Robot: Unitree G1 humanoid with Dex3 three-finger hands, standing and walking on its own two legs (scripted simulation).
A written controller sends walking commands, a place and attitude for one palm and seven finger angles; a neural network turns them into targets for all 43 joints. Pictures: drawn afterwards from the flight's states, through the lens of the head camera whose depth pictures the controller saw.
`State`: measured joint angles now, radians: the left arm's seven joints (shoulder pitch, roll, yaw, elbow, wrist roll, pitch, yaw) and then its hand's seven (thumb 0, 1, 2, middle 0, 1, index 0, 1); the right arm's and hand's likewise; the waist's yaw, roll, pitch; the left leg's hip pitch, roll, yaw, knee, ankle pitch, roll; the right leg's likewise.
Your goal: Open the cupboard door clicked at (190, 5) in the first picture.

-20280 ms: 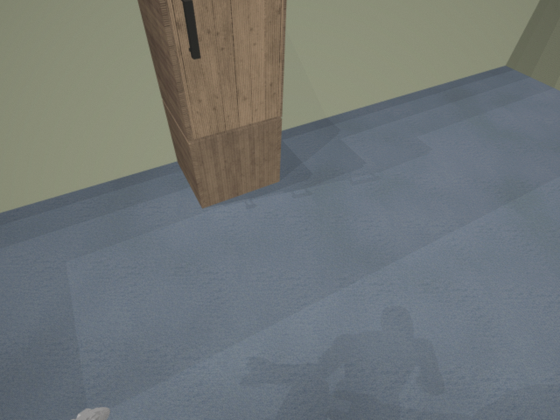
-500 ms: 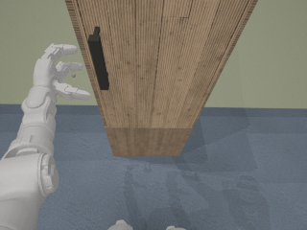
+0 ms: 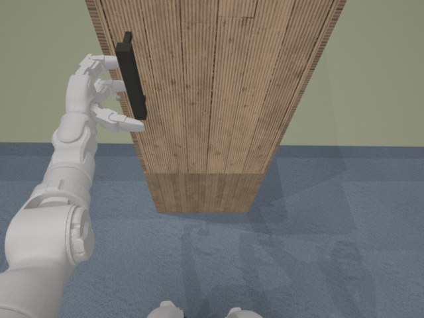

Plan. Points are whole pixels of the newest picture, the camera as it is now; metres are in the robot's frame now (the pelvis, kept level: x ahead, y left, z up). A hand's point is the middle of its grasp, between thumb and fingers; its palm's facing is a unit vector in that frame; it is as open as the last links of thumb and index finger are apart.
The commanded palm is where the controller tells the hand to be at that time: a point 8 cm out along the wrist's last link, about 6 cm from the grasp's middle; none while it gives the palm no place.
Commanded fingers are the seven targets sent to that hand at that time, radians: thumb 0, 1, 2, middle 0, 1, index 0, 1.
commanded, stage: slide the fingers in behind the handle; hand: left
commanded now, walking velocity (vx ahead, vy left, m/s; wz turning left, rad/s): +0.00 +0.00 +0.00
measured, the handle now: (135, 79) +0.55 +0.11 +0.12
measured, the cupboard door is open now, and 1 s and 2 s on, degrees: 0 0 1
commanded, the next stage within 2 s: close the thumb around the handle in 1.20 s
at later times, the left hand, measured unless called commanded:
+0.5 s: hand (127, 102) +0.49 +0.12 +0.11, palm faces -0.03 -1.00 -0.01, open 14.0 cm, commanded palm +0.47 +0.17 +0.12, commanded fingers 0.00 -0.50 0.30 -0.30 -1.20 -0.30 -1.20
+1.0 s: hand (141, 101) +0.49 +0.10 +0.12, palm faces -0.04 -1.00 -0.02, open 14.0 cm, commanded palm +0.47 +0.15 +0.12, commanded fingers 0.00 -0.50 0.30 -0.30 -1.20 -0.30 -1.20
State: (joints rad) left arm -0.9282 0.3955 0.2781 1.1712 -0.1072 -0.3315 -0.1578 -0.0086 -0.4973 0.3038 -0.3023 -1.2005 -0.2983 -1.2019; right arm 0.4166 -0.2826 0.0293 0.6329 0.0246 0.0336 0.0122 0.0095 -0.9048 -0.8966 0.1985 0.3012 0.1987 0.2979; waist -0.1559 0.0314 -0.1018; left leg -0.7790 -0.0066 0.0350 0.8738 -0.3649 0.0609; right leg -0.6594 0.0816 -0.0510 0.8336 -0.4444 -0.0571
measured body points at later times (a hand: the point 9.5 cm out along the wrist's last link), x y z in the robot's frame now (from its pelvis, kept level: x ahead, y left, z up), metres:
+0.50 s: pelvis +0.00 -0.02 +0.00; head +0.08 -0.01 +0.45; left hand +0.48 +0.18 +0.12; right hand +0.03 -0.28 -0.11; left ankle +0.03 +0.08 -0.69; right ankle -0.03 -0.09 -0.69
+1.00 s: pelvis +0.01 -0.02 +0.00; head +0.08 -0.02 +0.45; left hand +0.49 +0.15 +0.12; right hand +0.02 -0.27 -0.12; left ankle +0.03 +0.08 -0.69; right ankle -0.03 -0.09 -0.69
